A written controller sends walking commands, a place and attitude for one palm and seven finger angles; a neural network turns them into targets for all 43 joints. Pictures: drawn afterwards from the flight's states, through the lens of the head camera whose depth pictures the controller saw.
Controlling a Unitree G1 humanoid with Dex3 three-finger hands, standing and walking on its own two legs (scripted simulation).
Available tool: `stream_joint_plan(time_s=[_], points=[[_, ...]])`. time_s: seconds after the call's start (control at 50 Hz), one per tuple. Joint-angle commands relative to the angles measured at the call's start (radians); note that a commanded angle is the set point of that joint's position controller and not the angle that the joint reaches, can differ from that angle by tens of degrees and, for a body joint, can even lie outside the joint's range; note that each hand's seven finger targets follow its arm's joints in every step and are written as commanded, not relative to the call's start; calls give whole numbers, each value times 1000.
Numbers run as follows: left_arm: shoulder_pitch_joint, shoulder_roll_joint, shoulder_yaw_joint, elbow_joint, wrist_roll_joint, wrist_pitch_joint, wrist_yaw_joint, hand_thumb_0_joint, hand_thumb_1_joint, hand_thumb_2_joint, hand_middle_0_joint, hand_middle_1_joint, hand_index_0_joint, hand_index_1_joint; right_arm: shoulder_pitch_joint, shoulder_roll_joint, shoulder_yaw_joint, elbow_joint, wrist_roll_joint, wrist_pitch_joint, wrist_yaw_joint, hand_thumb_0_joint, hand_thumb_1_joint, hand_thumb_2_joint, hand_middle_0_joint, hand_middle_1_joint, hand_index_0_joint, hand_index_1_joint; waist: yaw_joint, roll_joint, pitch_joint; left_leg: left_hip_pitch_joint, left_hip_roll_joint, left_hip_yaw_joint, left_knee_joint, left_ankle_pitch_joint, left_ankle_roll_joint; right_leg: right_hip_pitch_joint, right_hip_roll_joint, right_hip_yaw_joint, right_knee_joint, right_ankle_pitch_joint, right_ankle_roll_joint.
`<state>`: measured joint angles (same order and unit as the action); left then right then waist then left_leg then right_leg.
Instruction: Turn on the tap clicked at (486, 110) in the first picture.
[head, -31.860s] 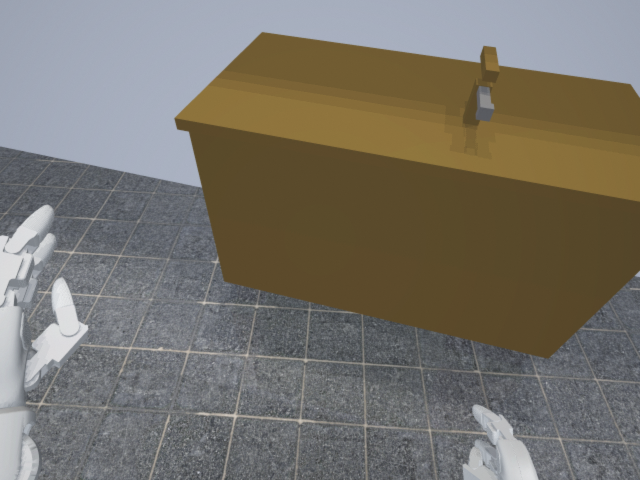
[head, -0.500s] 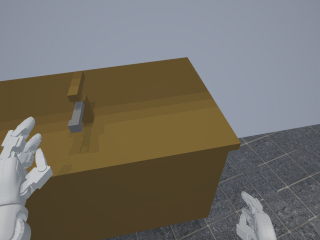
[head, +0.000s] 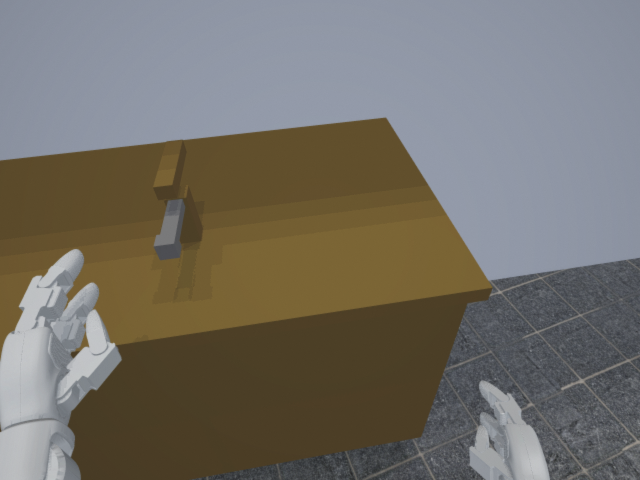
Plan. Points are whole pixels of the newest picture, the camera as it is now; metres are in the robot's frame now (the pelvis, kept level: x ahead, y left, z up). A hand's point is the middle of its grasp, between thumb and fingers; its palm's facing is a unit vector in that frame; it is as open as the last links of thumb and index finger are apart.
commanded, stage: turn the palm inward beside the body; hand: left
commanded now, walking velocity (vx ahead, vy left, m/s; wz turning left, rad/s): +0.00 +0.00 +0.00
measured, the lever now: (168, 246) +0.38 +0.28 +0.10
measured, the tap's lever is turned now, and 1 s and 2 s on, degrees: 0 0 0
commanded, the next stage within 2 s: reach beside the lever's end, fingers flat in 0.44 s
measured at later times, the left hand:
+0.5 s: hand (123, 343) +0.19 +0.22 +0.16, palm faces +0.46 -0.88 -0.13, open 7.5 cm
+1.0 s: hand (122, 329) +0.21 +0.24 +0.15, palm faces +0.49 -0.86 -0.13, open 7.5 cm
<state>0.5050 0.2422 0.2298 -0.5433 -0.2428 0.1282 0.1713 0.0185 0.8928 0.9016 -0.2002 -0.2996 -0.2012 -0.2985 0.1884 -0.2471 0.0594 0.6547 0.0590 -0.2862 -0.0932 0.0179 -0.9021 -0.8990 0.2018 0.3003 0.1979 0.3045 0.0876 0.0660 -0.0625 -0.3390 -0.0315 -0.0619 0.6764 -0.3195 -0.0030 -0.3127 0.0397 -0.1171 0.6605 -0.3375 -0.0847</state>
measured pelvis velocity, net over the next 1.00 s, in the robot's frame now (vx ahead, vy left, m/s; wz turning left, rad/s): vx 0.00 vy -0.01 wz -0.01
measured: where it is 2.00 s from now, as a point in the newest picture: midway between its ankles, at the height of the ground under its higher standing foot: outside the picture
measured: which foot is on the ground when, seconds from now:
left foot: down 0.00-1.00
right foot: down 0.00-1.00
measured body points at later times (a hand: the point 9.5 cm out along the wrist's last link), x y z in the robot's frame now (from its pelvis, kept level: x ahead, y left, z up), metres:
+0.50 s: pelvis +0.01 -0.01 +0.00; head -0.02 -0.04 +0.45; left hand +0.16 +0.27 +0.17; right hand +0.22 -0.22 -0.06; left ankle +0.03 +0.12 -0.72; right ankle +0.02 -0.06 -0.72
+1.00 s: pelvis +0.00 -0.01 +0.00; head -0.02 -0.04 +0.45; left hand +0.18 +0.28 +0.16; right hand +0.20 -0.23 -0.07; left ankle +0.03 +0.12 -0.72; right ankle +0.02 -0.06 -0.72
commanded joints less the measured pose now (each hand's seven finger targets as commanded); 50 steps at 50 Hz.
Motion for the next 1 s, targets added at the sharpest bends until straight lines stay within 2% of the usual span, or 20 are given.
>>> stream_joint_plan(time_s=[0.0, 0.06, 0.12, 0.2, 0.26, 0.3, 0.32, 0.4, 0.42, 0.5, 0.52, 0.56, 0.62, 0.68, 0.72, 0.8, 0.84, 0.88, 0.92, 0.98], points=[[-106, 144, 95, -223, -10, -47, 8, 0, 900, 900, -200, -300, -200, -300, -164, -97, -36, -169, 0, -72, -10, 0, -900, -900, 200, 300, 200, 300, 0, -42, -41, -2, 17, -12, -106, 42, 43, -4, -69, 99, -184, 4, 77], [-103, 139, 88, -218, -10, -29, 4, 0, 900, 900, -200, -300, -200, -300, -168, -95, -34, -169, 4, -73, -10, 0, -900, -900, 200, 300, 200, 300, 0, -53, -26, -4, 19, -14, -106, 41, 44, -7, -70, 103, -193, -3, 78], [-102, 160, 105, -235, 0, -26, 6, 0, 900, 900, -200, -300, -200, -300, -169, -97, -35, -165, 3, -75, -8, 0, -900, -900, 200, 300, 200, 300, 6, 5, -39, 14, 18, -11, -104, 70, 42, -1, -69, 100, -186, 33, 73], [-93, 145, 104, -230, -12, -30, 6, 0, 900, 900, -200, -300, -200, -300, -157, -98, -37, -171, -2, -73, -7, 0, -900, -900, 200, 300, 200, 300, 3, -65, -55, 10, 19, -10, -98, 102, 44, 16, -69, 101, -180, 81, 79], [-89, 135, 95, -231, -6, -35, 9, 0, 900, 900, -200, -300, -200, -300, -156, -95, -38, -169, -1, -73, -4, 0, -900, -900, 200, 300, 200, 300, 2, -20, -56, 24, 18, -5, -96, 119, 40, 14, -69, 97, -174, 110, 75], [-84, 138, 105, -220, -14, -37, 7, 0, 900, 900, -200, -300, -200, -300, -148, -98, -40, -169, -4, -72, -5, 0, -900, -900, 200, 300, 200, 300, 2, -72, -68, 12, 17, -4, -90, 130, 43, 30, -70, 103, -174, 134, 81], [-83, 142, 105, -215, -8, -36, 5, 0, 900, 900, -200, -300, -200, -300, -153, -98, -38, -163, 0, -71, -4, 0, -900, -900, 200, 300, 200, 300, 2, -46, -53, 18, 16, -4, -90, 132, 43, 23, -69, 103, -178, 132, 78], [-96, 137, 97, -225, -13, -40, -2, 0, 900, 900, -200, -300, -200, -300, -146, -99, -42, -169, -3, -71, -6, 0, -900, -900, 200, 300, 200, 300, 0, -60, -63, 19, 17, -2, -88, 143, 44, 35, -74, 109, -176, 159, 81], [-92, 150, 109, -224, -8, -38, 1, 0, 900, 900, -200, -300, -200, -300, -151, -97, -41, -165, 0, -71, -6, 0, -900, -900, 200, 300, 200, 300, 4, -22, -61, 21, 14, -2, -87, 141, 43, 32, -74, 113, -180, 151, 79], [-88, 137, 94, -226, -10, -44, 1, 0, 900, 900, -200, -300, -200, -300, -147, -97, -42, -173, -3, -70, -7, 0, -900, -900, 200, 300, 200, 300, 0, -53, -60, 17, 16, -1, -86, 137, 43, 33, -76, 116, -183, 148, 82], [-89, 149, 107, -229, -3, -44, 5, 0, 900, 900, -200, -300, -200, -300, -149, -96, -41, -167, 1, -70, -6, 0, -900, -900, 200, 300, 200, 300, 4, -9, -59, 25, 14, 0, -88, 136, 42, 29, -74, 112, -183, 140, 78], [-94, 140, 103, -205, -4, -47, 10, 0, 900, 900, -200, -300, -200, -300, -138, -97, -43, -167, -3, -67, -6, 0, -900, -900, 200, 300, 200, 300, -1, -55, -56, 15, 15, -2, -88, 141, 41, 32, -72, 110, -179, 155, 79], [-110, 154, 128, -173, -8, -48, 11, 0, 900, 900, -200, -300, -200, -300, -144, -98, -44, -158, -2, -63, -9, 0, -900, -900, 200, 300, 200, 300, 2, -42, -47, 13, 11, 0, -87, 132, 42, 29, -72, 118, -187, 146, 80], [-157, 157, 129, -138, -13, -49, 6, 0, 900, 900, -200, -300, -200, -300, -138, -100, -46, -156, -2, -54, -13, 0, -900, -900, 200, 300, 200, 300, -8, -75, -46, -2, 13, -1, -87, 122, 42, 34, -76, 130, -193, 137, 85], [-183, 157, 122, -147, -6, -55, 6, 0, 900, 900, -200, -300, -200, -300, -146, -98, -44, -156, -1, -56, -13, 0, -900, -900, 200, 300, 200, 300, -6, -19, -54, 13, 9, 1, -89, 120, 42, 28, -75, 127, -191, 128, 81], [-211, 164, 126, -105, -10, -71, 1, 0, 900, 900, -200, -300, -200, -300, -142, -100, -49, -151, -5, -58, -16, 0, -900, -900, 200, 300, 200, 300, -11, -68, -68, -3, 11, 0, -86, 112, 41, 41, -80, 142, -197, 119, 86], [-211, 172, 140, -93, -8, -74, 3, 0, 900, 900, -200, -300, -200, -300, -141, -97, -47, -150, -3, -56, -15, 0, -900, -900, 200, 300, 200, 300, -6, -39, -81, 0, 7, 3, -92, 121, 39, 51, -80, 142, -188, 137, 83], [-227, 172, 141, -60, -16, -71, -4, 0, 900, 900, -200, -300, -200, -300, -142, -99, -47, -148, -3, -51, -16, 0, -900, -900, 200, 300, 200, 300, -12, -67, -67, -15, 10, 4, -86, 113, 38, 49, -84, 153, -198, 132, 89], [-241, 196, 177, -39, -14, -71, -1, 0, 900, 900, -200, -300, -200, -300, -147, -98, -49, -139, 0, -46, -18, 0, -900, -900, 200, 300, 200, 300, -6, -37, -62, -8, 9, 6, -91, 120, 38, 51, -81, 150, -201, 133, 85], [-271, 190, 169, -20, -20, -78, -3, 0, 900, 900, -198, -293, -198, -293, -146, -100, -53, -141, -1, -43, -20, 0, -900, -900, 200, 300, 200, 300, -14, -57, -70, -11, 11, 7, -91, 111, 37, 49, -83, 155, -204, 123, 88]])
